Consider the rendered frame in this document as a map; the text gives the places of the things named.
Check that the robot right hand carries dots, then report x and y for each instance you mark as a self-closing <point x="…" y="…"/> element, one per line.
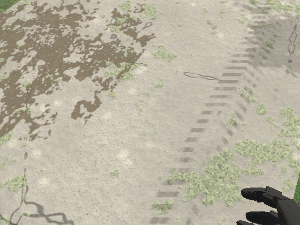
<point x="288" y="211"/>

